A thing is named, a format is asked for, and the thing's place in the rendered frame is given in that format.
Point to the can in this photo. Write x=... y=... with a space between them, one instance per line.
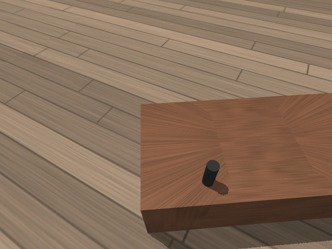
x=210 y=173

